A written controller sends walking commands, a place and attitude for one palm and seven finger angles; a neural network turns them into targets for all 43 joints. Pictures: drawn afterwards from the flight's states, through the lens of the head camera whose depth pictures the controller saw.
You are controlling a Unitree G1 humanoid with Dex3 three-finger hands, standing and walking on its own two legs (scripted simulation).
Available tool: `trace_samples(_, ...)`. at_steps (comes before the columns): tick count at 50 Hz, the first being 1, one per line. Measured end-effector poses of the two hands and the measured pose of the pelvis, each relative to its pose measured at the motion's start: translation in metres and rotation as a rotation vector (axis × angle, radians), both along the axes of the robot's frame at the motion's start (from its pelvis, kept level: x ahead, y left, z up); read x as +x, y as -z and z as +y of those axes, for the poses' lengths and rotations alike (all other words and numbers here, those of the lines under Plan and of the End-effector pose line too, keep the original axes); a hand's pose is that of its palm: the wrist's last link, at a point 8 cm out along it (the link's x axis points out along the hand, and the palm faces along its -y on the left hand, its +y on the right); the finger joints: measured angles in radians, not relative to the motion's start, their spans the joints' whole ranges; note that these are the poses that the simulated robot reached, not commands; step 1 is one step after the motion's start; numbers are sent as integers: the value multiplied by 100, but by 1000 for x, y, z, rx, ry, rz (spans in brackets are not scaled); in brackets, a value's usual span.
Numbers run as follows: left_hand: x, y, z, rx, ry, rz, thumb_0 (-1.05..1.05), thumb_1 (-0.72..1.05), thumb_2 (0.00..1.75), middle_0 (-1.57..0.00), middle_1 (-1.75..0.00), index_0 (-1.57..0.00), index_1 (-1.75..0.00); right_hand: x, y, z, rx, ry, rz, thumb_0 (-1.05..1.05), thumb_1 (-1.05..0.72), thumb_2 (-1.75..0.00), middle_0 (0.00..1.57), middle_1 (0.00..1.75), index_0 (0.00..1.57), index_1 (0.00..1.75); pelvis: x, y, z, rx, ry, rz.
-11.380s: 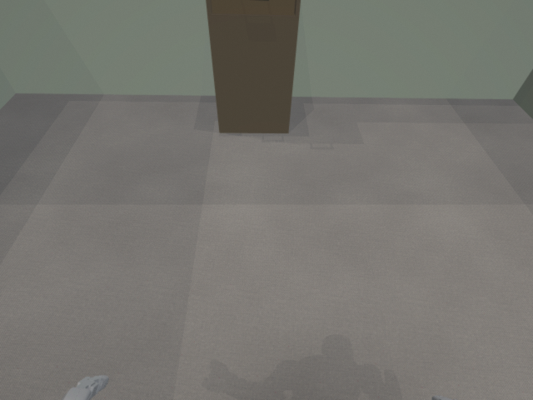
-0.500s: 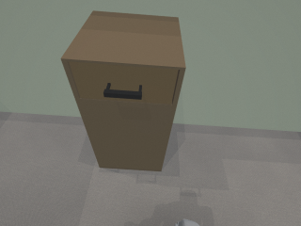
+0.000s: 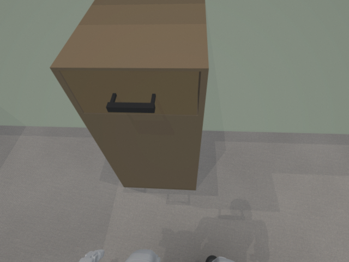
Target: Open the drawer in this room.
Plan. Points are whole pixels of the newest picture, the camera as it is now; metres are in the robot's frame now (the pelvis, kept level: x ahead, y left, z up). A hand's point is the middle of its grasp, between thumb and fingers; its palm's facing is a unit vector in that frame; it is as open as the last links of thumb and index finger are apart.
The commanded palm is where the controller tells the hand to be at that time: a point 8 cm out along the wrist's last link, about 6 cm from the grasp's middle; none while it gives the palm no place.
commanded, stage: come to a stop and stand still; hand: left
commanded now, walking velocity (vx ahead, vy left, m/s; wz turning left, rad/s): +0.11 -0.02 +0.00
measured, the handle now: (132, 102) +0.53 +0.16 +0.02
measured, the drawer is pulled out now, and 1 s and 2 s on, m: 0.00 0.00 0.00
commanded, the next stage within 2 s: look again from close up in 1.82 s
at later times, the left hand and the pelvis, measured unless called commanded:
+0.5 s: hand out of the picture -0.05 +0.23 -0.17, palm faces -0.01 -0.98 -0.18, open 7.4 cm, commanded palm none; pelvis -0.03 +0.04 +0.01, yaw -2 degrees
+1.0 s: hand out of the picture +0.01 +0.14 -0.17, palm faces +0.05 -0.97 -0.24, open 7.2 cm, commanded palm none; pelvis -0.01 -0.04 +0.00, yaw +0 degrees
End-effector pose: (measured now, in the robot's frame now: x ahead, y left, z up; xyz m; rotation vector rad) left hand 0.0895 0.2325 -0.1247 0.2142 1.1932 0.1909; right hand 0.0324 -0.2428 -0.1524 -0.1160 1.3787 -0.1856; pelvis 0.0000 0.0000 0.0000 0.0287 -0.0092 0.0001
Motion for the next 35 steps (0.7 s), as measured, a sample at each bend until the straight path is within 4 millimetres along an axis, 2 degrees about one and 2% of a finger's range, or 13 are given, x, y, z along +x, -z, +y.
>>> trace_samples(5, -32, 11, 37, 2, -26, 11, 0, 91, 90, -20, -30, -21, -30, 18, -14, 10, -56, -48, -130, 0, -91, -90, 20, 30, 20, 29, -17, 6, 21, -21, 3, -4)
trace_samples(7, -46, 22, 52, -12, -40, 17, 0, 90, 90, -20, -30, -21, -30, 15, -17, 19, -80, -59, -168, 0, -91, -90, 20, 30, 20, 29, -23, 12, 31, -35, 5, -8)
trace_samples(9, -61, 24, 61, -27, -56, 44, 0, 91, 90, -20, -30, -21, -30, 4, -25, 32, -85, -62, -170, 0, -91, -90, 20, 30, 20, 29, -27, 7, 38, -34, 8, -20)
trace_samples(14, -99, 16, 68, -71, -84, 116, 1, 91, 90, -19, -30, -20, -30, -23, -37, 61, -62, -75, -108, 0, -91, -90, 20, 30, 20, 29, -27, -10, 49, -60, -9, -3)
trace_samples(18, -129, 15, 65, -86, -81, 206, 1, 91, 90, -19, -30, -20, -30, -42, -38, 68, -56, -41, -62, 1, -92, -90, 20, 30, 21, 30, -26, -14, 51, -48, 10, 20)
trace_samples(21, -143, 15, 58, -90, -62, 285, 1, 91, 90, -19, -30, -20, -30, -58, -36, 67, -53, -2, -32, 1, -92, -90, 20, 30, 21, 30, -25, -14, 48, -37, 26, 32)
trace_samples(25, -137, 13, 43, -90, -30, 325, 1, 91, 90, -19, -30, -20, -30, -86, -31, 62, -41, 42, 37, 1, -91, -90, 20, 30, 21, 30, -25, -13, 38, -31, 33, 36)
trace_samples(30, -101, 13, 14, -72, 6, 238, 1, 91, 90, -19, -30, -20, -30, -119, -15, 45, 4, 83, 139, 0, -91, -90, 20, 30, 21, 30, -25, -6, 16, -10, 33, 31)
trace_samples(32, -87, 12, 2, -45, 13, 193, 1, 92, 90, -20, -30, -20, -30, -127, -7, 37, 26, 96, 166, 1, -91, -90, 20, 30, 21, 30, -24, -3, 6, -9, 34, 22)
trace_samples(35, -72, 4, -9, -22, 16, 136, 1, 94, 90, -20, -30, -20, -30, -128, -2, 27, 52, 87, 181, 1, -91, -90, 20, 30, 20, 30, -21, -4, -7, -21, 15, 12)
